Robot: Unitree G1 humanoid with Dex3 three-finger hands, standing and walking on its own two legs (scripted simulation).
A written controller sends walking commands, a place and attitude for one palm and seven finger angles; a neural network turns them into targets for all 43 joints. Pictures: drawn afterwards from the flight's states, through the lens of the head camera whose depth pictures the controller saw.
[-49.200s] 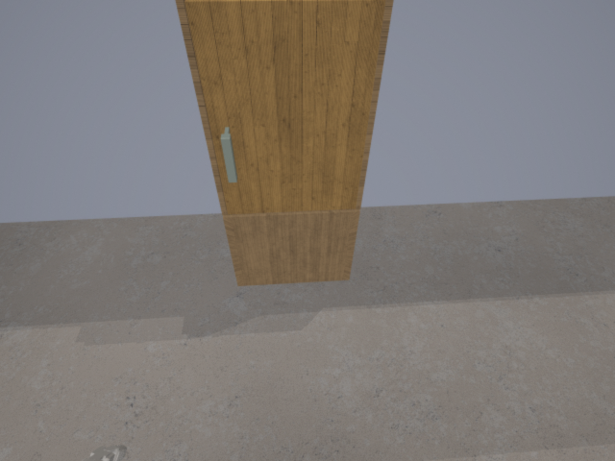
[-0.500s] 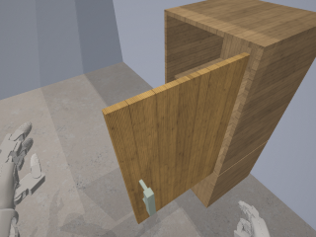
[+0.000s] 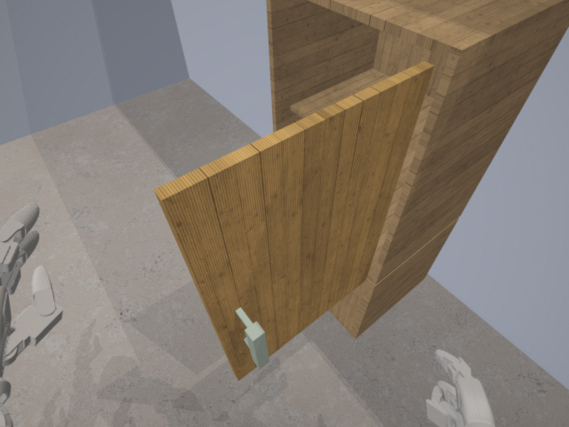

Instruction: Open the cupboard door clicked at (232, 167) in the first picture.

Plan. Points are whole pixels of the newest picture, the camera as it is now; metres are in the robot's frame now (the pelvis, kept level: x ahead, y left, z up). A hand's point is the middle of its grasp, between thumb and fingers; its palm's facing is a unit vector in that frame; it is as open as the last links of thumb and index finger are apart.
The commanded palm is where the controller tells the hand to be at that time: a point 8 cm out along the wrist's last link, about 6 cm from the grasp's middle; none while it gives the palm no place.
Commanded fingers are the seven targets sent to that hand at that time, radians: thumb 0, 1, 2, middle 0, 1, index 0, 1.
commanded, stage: step back with the hand held close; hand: left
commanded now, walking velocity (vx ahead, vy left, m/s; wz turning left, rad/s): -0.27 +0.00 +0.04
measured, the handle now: (251, 338) +0.28 +0.08 -0.11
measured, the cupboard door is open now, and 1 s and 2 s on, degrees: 90 90 90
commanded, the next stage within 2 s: stop stepping back and stand still in 0.80 s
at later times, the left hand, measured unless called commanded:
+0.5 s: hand out of the picture +0.11 +0.31 +0.15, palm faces +0.47 -0.74 -0.48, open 7.4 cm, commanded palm +0.04 +0.35 +0.18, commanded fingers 0.00 0.90 0.90 -0.20 -0.30 -0.20 -0.30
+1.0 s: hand out of the picture +0.01 +0.27 +0.18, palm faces +0.37 -0.77 -0.52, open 7.4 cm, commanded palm -0.03 +0.31 +0.18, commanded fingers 0.00 0.90 0.90 -0.20 -0.30 -0.20 -0.30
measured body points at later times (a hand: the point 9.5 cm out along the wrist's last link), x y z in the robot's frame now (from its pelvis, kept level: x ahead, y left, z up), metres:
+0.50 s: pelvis -0.08 +0.04 -0.01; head -0.06 +0.05 +0.44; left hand +0.08 +0.35 +0.18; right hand +0.10 -0.19 -0.09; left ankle +0.01 +0.10 -0.74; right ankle -0.07 -0.08 -0.73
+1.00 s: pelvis -0.18 +0.01 -0.02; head -0.19 +0.03 +0.43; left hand -0.02 +0.31 +0.20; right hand -0.02 -0.24 -0.08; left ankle -0.05 +0.09 -0.74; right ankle -0.29 -0.08 -0.74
